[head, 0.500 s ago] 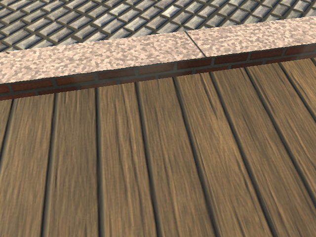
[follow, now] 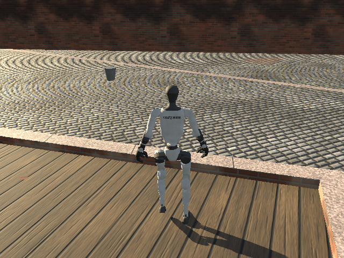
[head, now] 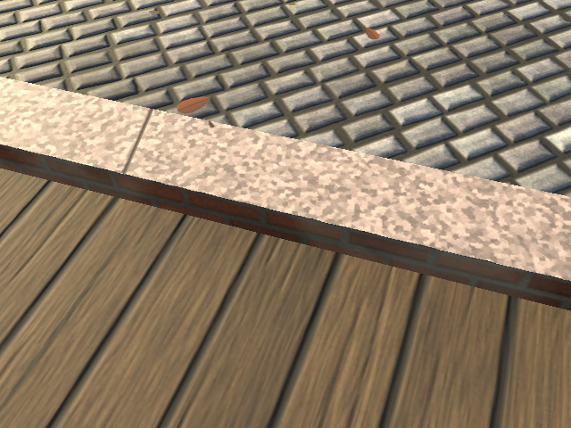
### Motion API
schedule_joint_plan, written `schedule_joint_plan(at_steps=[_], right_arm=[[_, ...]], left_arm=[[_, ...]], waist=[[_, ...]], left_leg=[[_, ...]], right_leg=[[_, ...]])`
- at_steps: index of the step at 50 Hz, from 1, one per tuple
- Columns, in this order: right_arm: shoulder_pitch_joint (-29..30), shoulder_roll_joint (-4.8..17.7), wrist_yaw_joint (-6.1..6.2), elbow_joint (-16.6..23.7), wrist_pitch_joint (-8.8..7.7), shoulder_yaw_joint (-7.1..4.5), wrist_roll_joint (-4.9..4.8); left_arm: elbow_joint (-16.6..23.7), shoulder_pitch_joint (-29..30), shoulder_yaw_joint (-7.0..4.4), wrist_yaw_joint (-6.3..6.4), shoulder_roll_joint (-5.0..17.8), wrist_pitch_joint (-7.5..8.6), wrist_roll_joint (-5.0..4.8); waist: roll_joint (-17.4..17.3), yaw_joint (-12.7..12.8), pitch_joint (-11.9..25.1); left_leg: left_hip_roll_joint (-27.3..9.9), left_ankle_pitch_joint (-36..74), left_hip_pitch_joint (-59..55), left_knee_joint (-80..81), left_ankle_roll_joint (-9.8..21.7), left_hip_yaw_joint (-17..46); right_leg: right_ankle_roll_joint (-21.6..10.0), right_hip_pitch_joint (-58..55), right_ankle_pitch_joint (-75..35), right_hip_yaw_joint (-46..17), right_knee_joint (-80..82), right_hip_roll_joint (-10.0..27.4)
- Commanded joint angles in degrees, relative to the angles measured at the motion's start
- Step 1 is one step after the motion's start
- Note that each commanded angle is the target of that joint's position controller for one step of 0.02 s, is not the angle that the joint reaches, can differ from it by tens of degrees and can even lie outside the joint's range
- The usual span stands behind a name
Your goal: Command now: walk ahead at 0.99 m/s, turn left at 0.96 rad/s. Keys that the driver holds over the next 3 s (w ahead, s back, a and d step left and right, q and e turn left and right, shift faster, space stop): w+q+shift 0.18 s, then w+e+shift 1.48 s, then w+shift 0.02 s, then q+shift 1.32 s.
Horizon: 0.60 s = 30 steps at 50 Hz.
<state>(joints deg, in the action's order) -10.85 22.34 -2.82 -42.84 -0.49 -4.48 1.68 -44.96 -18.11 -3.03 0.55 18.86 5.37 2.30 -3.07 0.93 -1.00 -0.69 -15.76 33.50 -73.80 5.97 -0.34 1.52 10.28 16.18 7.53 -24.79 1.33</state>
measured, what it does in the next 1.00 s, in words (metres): walks ahead, turning right: left foot, then right foot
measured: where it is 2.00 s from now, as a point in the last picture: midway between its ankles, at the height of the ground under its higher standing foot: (393, 54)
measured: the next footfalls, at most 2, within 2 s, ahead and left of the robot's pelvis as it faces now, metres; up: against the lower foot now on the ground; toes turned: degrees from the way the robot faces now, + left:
left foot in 0.26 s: +0.42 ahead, +0.08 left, +0.00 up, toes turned +17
right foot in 0.70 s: +0.83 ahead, +0.03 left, +0.00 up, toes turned -4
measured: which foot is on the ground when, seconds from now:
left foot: up 0.00-0.24, down 0.26-0.70, up 0.72-1.00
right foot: down 0.00-0.24, up 0.26-0.68, down 0.70-1.00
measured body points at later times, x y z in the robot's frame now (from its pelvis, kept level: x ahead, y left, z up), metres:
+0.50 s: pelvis +0.46 +0.06 +0.00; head +0.47 +0.06 +0.45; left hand +0.53 +0.33 -0.12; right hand +0.52 -0.21 -0.13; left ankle +0.38 +0.07 -0.74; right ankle +0.59 -0.09 -0.65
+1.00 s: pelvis +0.93 +0.07 +0.00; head +0.96 +0.06 +0.45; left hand +0.91 +0.34 -0.13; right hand +1.19 -0.13 -0.01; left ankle +1.13 +0.19 -0.53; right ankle +0.79 +0.04 -0.74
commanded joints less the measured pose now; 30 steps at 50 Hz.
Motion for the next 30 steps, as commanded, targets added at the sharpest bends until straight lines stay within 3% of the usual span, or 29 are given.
schedule_joint_plan(at_steps=[1,3,5,7,9,10,11,12,13,14,15,16,17,18,20,22,24,26,28,29,30], right_arm=[[5.8,-4.0,-1.71,8.5,0.61,2.42,0.48],[9.1,-3.3,-2.39,10.6,0.62,2.89,0.19],[13.3,-2.8,-3.23,11.9,0.6,3.4,0.19],[15.8,-2.6,-3.6,11.9,0.33,3.66,0.22],[11.9,-0.8,-3.06,10.1,-0.01,3.07,0.11],[6.1,0.2,-2.55,8.2,-0.33,2.7,0.63],[-4.9,1.9,-1.65,4.5,-0.52,1.67,1.03],[-16.7,4.1,-0.32,-0.2,-0.6,0.17,1.23],[-15.2,9.0,1.19,-0.9,0.02,-1.96,0.1],[-9.6,14.3,1.69,3.2,-0.04,-2.23,1.7],[-11.9,10.6,2.55,3.6,0.24,-2.39,1.03],[-9.7,8.0,3.25,1.1,-0.73,-1.74,1.09],[-7.8,4.5,3.17,0.0,-2.18,-0.82,1.08],[-5.6,2.8,3.29,-0.2,-3.56,-0.13,1.42],[-5.1,-0.5,3.0,-1.7,-5.6,1.01,0.47],[-6.3,-1.0,2.22,-3.4,-7.05,1.04,-0.37],[-7.7,-2.1,1.55,-4.4,-7.65,1.27,-0.54],[-7.4,-2.4,1.58,-4.6,-8.21,1.68,-0.73],[-9.2,-2.0,2.26,-5.4,-8.6,2.14,-1.28],[-10.5,-1.3,2.86,-6.0,-8.63,2.29,-1.03],[-9.8,-0.2,3.67,-5.8,-8.54,2.22,-0.89]], left_arm=[[-0.1,-2.5,0.31,-0.9,0.8,1.94,-1.09],[-0.2,0.2,0.1,-0.78,2.1,2.55,-0.91],[-1.4,-1.1,-0.2,-0.63,3.7,2.82,-0.76],[-2.5,-4.0,-0.59,-0.37,5.8,2.8,-0.61],[-2.4,-6.4,-1.38,0.44,9.3,1.63,-0.68],[-2.5,-6.6,-1.54,0.9,10.7,0.76,-0.57],[-2.1,-4.8,-1.57,1.1,11.8,-0.01,-0.35],[-1.5,-2.7,-1.22,0.84,11.2,-0.51,-0.3],[-0.8,-2.8,-0.75,0.16,6.8,-0.6,-0.22],[4.0,-13.2,0.95,0.0,2.6,-0.17,-2.97],[4.3,-3.6,0.2,0.29,7.5,0.48,-2.83],[4.0,-2.4,0.57,0.1,5.9,0.44,-3.34],[3.3,-1.1,0.97,-0.3,4.3,0.06,-2.31],[1.7,-2.4,1.25,-0.83,3.0,-1.1,-1.57],[-0.9,-5.6,1.2,-2.22,1.3,-3.53,-0.98],[-0.2,-0.9,1.08,-3.13,0.2,-4.33,-1.45],[1.2,5.2,1.16,-3.48,-0.8,-4.0,-2.36],[2.6,9.6,1.77,-3.88,-1.8,-3.21,-2.45],[3.8,14.5,2.33,-4.43,-2.4,-2.47,-2.42],[3.4,12.9,2.57,-4.28,-3.1,-2.61,-2.36],[3.0,11.3,2.45,-4.11,-2.0,-2.73,-2.16]], waist=[[8.1,-1.4,-1.6],[8.0,-3.1,-4.2],[5.7,-2.6,-7.1],[4.5,-2.0,-7.6],[7.4,-4.6,-3.0],[8.6,-7.9,0.4],[9.9,-13.1,5.0],[8.8,-17.9,8.8],[-4.7,-13.8,10.1],[-11.5,-4.4,22.7],[0.4,-10.4,22.1],[3.0,-6.8,9.3],[7.6,-4.0,3.3],[8.9,-1.4,0.4],[6.6,1.8,-2.1],[4.0,1.3,-5.0],[3.0,-0.4,-6.8],[1.6,-0.8,-6.6],[2.8,-2.3,-6.6],[0.4,-1.5,-3.9],[-0.9,-0.1,-2.3]], left_leg=[[-5.6,4.9,13.2,1.6,-0.2,3.1],[-5.4,11.5,11.1,9.2,-0.3,1.2],[-3.8,16.0,6.6,19.7,0.8,-3.9],[-0.3,17.3,0.3,27.1,3.0,-9.2],[4.3,13.5,-6.3,29.2,4.8,-11.9],[6.0,10.9,-14.6,30.4,5.9,-10.2],[7.0,8.4,-27.1,31.6,7.4,-6.8],[6.2,8.1,-42.1,37.6,8.9,-2.2],[-2.3,1.2,-52.1,39.9,8.0,9.9],[-21.5,5.1,-65.1,46.5,16.8,41.3],[-19.5,-5.4,-59.7,55.1,16.1,42.2],[-18.8,-6.4,-47.3,58.2,14.1,34.2],[-16.5,-4.8,-36.2,59.8,11.8,28.8],[-14.6,-1.2,-28.1,61.0,9.8,23.3],[-11.9,2.0,-20.2,65.1,6.6,14.3],[-9.4,7.4,-19.8,68.3,3.3,6.5],[-5.1,19.9,-21.6,69.3,-1.0,-2.8],[-3.5,30.9,-22.1,69.3,-2.2,-9.0],[-3.8,41.0,-25.0,70.0,-3.4,-11.9],[-5.3,53.1,-29.6,68.0,-3.7,-12.8],[-6.1,64.6,-33.3,64.4,-4.9,-13.8]], right_leg=[[-5.1,-6.5,-16.0,-9.5,14.4,15.3],[-4.2,-2.8,-19.7,-1.9,17.4,13.1],[-3.3,-1.8,-25.6,4.3,19.9,11.0],[-2.5,-4.7,-45.1,8.4,18.0,10.3],[-1.6,-11.4,-70.2,9.0,8.5,11.4],[-2.2,-10.7,-75.8,8.0,0.3,12.9],[-3.6,-7.2,-77.5,6.4,-11.4,14.4],[-4.7,0.5,-67.8,6.1,-27.5,13.0],[-3.5,15.0,-5.8,5.8,-53.4,1.9],[-3.2,31.3,13.5,-5.4,-71.5,-0.7],[-3.8,35.0,5.8,-10.8,-71.8,-0.5],[-4.2,36.1,2.7,-10.5,-66.9,2.1],[-4.5,32.6,1.1,-11.7,-60.4,4.8],[-4.5,27.8,0.3,-12.8,-57.2,6.0],[-3.9,22.6,-1.2,-13.7,-51.2,7.6],[-3.9,26.4,-6.2,-12.7,-45.9,8.2],[-4.9,28.8,-13.9,-9.6,-38.1,6.5],[-5.8,26.3,-21.2,-5.4,-29.4,5.1],[-6.7,23.0,-26.9,-0.4,-19.6,2.5],[-7.8,20.4,-26.9,1.8,-20.1,0.7],[-8.7,19.0,-25.9,2.8,-18.9,-0.9]])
